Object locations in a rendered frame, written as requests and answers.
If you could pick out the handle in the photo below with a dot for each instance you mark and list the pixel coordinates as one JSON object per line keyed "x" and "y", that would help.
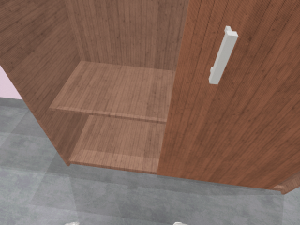
{"x": 223, "y": 55}

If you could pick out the wardrobe door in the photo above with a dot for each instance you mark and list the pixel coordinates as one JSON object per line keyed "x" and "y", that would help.
{"x": 245, "y": 130}
{"x": 289, "y": 179}

